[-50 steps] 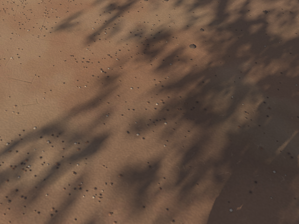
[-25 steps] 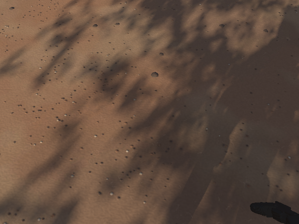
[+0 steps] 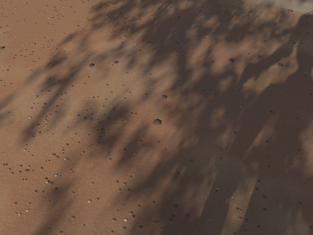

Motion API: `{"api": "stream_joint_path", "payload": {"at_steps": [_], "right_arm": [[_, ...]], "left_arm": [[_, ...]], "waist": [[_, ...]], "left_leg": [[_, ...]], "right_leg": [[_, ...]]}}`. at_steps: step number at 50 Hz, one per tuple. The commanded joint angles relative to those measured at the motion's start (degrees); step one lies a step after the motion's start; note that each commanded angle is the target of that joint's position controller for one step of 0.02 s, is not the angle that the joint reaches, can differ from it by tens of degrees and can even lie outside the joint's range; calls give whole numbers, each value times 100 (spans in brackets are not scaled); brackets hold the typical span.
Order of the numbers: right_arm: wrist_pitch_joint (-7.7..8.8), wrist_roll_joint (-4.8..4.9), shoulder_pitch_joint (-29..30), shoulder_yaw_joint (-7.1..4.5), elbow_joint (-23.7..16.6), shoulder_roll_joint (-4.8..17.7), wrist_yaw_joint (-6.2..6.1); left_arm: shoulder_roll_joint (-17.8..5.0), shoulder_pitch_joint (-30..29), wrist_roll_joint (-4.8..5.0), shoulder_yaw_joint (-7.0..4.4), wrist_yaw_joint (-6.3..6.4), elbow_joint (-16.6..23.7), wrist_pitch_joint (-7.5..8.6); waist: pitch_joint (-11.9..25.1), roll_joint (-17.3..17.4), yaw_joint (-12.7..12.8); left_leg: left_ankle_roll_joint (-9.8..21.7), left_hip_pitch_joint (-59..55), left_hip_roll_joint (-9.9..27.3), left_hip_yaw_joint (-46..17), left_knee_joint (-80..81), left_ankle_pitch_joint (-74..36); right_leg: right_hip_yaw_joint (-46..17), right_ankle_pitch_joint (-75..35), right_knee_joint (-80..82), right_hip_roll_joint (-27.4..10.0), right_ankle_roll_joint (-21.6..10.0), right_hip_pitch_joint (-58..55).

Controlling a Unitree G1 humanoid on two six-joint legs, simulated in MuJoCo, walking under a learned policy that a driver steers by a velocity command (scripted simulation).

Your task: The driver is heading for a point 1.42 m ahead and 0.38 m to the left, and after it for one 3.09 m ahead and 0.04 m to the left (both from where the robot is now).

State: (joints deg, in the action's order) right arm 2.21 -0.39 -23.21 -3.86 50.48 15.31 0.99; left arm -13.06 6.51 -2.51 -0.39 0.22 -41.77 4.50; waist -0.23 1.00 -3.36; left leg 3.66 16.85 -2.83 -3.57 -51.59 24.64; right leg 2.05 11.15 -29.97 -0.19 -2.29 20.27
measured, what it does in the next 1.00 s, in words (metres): walks ahead, turning left: left foot, then right foot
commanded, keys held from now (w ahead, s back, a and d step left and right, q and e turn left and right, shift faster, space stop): w+q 0.56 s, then w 0.44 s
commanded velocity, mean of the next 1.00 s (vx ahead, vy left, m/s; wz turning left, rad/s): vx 0.50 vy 0.00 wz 0.42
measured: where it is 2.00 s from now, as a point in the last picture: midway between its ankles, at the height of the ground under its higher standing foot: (84, 144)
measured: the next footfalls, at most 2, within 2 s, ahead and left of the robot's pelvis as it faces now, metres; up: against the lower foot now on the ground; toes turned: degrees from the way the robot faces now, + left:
left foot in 0.42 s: +0.34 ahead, +0.15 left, +0.00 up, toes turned +20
right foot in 0.98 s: +0.69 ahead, +0.13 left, +0.00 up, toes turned +24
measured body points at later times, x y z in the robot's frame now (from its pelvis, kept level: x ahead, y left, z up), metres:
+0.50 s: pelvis +0.24 +0.07 -0.02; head +0.28 +0.09 +0.43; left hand +0.16 +0.32 -0.16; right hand +0.50 -0.11 -0.11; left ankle +0.30 +0.14 -0.74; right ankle +0.10 -0.10 -0.65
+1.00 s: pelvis +0.51 +0.14 -0.01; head +0.54 +0.15 +0.43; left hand +0.60 +0.44 -0.10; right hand +0.59 -0.12 -0.15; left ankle +0.31 +0.14 -0.73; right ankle +0.66 +0.12 -0.74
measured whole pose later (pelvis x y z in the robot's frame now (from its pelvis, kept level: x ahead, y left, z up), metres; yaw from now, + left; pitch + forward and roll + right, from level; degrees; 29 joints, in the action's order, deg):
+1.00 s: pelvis +0.51 +0.14 -0.01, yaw +27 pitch +1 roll +1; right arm 3.4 -0.9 -26.6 -2.5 52.4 15.6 -0.5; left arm -13.7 3.2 -2.2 -1.1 -1.1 -41.1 3.2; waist -2.3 0.1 -4.0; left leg 5.3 -4.5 -6.0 -5.3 -25.4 26.4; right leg 3.4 4.4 -30.3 0.5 -4.2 26.5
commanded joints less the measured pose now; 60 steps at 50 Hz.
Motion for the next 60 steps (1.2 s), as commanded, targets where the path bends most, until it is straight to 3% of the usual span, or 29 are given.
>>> {"api": "stream_joint_path", "payload": {"at_steps": [1,3,6,11,16,19,20,21,22,23,24,25,26,28,31,34,38,44,46,48,49,50,51,52,53,54,56,58,60], "right_arm": [[-7,-73,203,-110,-471,424,65],[-106,-162,320,-109,-502,361,139],[-189,-163,758,-89,-702,267,219],[-214,-163,1702,12,-1061,155,342],[-195,-188,2446,90,-1385,186,418],[-193,-230,2183,32,-1382,325,337],[-162,-238,1670,-27,-1252,423,289],[-104,-279,746,-124,-960,570,214],[-87,-316,-91,-292,-755,1069,104],[-138,-150,252,-434,-924,1722,53],[-214,-45,47,-439,-989,1636,14],[-210,-31,287,-367,-878,1381,-46],[-172,-11,497,-272,-823,1035,-66],[-79,15,886,-174,-874,770,-85],[87,33,723,-138,-779,738,-32],[139,32,332,-120,-603,736,-23],[179,44,-107,-97,-419,746,-43],[181,-59,-549,-51,-172,789,-146],[185,-83,-400,-52,-137,865,-188],[201,-107,-232,-60,-104,970,-186],[211,-82,-161,-40,-101,947,-169],[247,28,-278,64,-304,603,-140],[230,121,-876,89,-285,329,-131],[198,-85,-446,13,-247,742,-160],[208,-81,-83,24,-320,676,-116],[204,-86,138,62,-358,573,-79],[83,-177,75,90,-322,472,-4],[5,-201,78,117,-299,370,53],[-29,-204,454,142,-401,322,86]], "left_arm": [[-646,801,57,-242,34,56,34],[-589,891,85,-234,51,-52,115],[-657,1187,149,-286,37,-225,204],[-675,1387,132,-320,22,-424,179],[-945,1665,129,-406,53,-628,112],[-1182,1765,123,-454,96,-745,-4],[-1277,1776,124,-472,105,-764,-63],[-1299,1729,142,-466,108,-728,-111],[-1064,1804,96,-396,90,-547,-110],[-573,1813,152,-314,-18,-88,-67],[-1056,1079,89,-385,-37,65,-7],[-915,829,177,-342,-58,133,52],[-838,965,179,-306,-38,39,94],[-795,1189,4,-297,-41,-39,-78],[-649,1267,-35,-279,-111,-81,-295],[-579,583,-18,-256,-148,104,-319],[-555,-149,31,-233,-188,278,-290],[-555,-991,79,-190,-242,578,-207],[-611,-734,89,-211,-230,530,-168],[-790,286,105,-308,-123,196,-123],[-937,1189,56,-377,-44,-66,-66],[-1424,2055,-95,-495,52,-168,-31],[-1796,2149,-85,-602,-2,-267,-72],[-1313,1746,133,-503,-63,-265,-118],[-982,1218,182,-422,-84,-206,-115],[-759,952,144,-363,-98,-201,-90],[-595,914,160,-294,-76,-350,-27],[-664,1137,196,-308,-98,-509,70],[-769,1290,224,-339,-106,-644,110]], "waist": [[-44,-669,441],[-92,-771,367],[-24,-622,352],[-281,-612,459],[-493,-585,612],[-201,-704,428],[126,-694,197],[662,-483,-223],[1298,141,-492],[1764,1554,-53],[1634,495,-448],[886,228,-256],[329,-119,55],[149,-95,455],[173,-29,557],[-142,66,340],[-230,171,49],[-464,227,-180],[-446,284,34],[77,308,497],[590,132,932],[1381,-525,1158],[1785,-1628,837],[1115,-679,728],[384,-360,546],[99,-220,453],[-56,-497,228],[-21,-519,178],[-178,-488,195]], "left_leg": [[40,2171,543,-36,-1125,-410],[-90,2101,628,63,-1159,-760],[-205,2412,664,121,-1184,-1176],[-288,2521,717,348,-78,-2029],[54,1863,574,905,1247,-1967],[414,1101,92,1257,1563,-1160],[568,509,-151,1295,1705,-949],[751,-720,-325,1189,2132,-1148],[1020,-2213,663,-190,2326,-395],[1836,-3660,2197,-3528,3124,-315],[1848,-3546,2218,-3675,3549,-942],[1764,-2938,2100,-2753,3481,-1612],[1524,-2011,1818,-2163,3532,-2467],[1293,-1091,1295,-1461,3673,-3173],[1274,-744,1077,-1064,3917,-3479],[1087,-814,981,-930,4189,-3297],[808,-1414,981,-830,4156,-3560],[797,-2205,1251,-883,3904,-4128],[689,-2226,1326,-806,3652,-4888],[514,-2126,1169,-605,2550,-6403],[410,-1639,935,-380,1438,-6039],[252,-323,517,-138,-328,-4149],[81,1247,-534,113,-2002,459],[180,1687,-173,-387,-2335,239],[170,1735,94,-331,-2136,-262],[159,1631,302,-226,-1829,-534],[37,1268,515,-65,-1427,-699],[-65,1223,568,86,-1244,-825],[-173,1581,717,223,-926,-1147]], "right_leg": [[-2109,1097,1986,-1754,-573,-1767],[-1323,-90,2031,-1488,-499,-1653],[-708,-1356,2017,-1497,-575,-1863],[162,-1711,2107,-1392,-578,-1834],[724,-2226,1921,-1519,-436,-2068],[1075,-4617,819,-1557,-321,-2480],[1151,-5173,-55,-1543,-309,-2494],[1276,-4697,-1354,-1433,-189,-2011],[1275,-2504,-3081,-1263,-17,-716],[761,1953,-5093,2,354,1733],[-278,1645,-5340,-104,321,2376],[-352,1104,-5118,-394,261,2529],[-344,795,-4454,-608,249,2146],[-402,794,-3853,-748,337,1395],[-237,533,-3330,-703,425,1213],[-159,-256,-2522,-743,459,1630],[-126,-1071,-1536,-631,388,1896],[15,-937,-556,-314,114,1858],[57,-550,-243,-139,-78,1272],[217,-150,49,268,-304,-167],[61,-374,329,103,-487,-1434],[-1563,336,418,-1263,-879,-3032],[-4100,149,1042,-2498,-1585,-3809],[-4075,486,1277,-2196,-1458,-3179],[-3109,396,1406,-2000,-1333,-2364],[-2513,-4,1595,-1697,-1167,-1869],[-1734,-694,1847,-1285,-944,-1298],[-1432,-1225,2000,-1197,-995,-1196],[-1186,-1223,2237,-1139,-1042,-1194]]}}
Velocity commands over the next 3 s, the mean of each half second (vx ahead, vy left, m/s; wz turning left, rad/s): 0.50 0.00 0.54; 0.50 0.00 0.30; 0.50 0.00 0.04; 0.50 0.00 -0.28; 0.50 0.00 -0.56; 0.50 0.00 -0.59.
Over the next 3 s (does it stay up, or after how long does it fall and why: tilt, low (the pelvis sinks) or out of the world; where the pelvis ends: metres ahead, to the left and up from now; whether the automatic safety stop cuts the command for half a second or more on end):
stays up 1.51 0.44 0.01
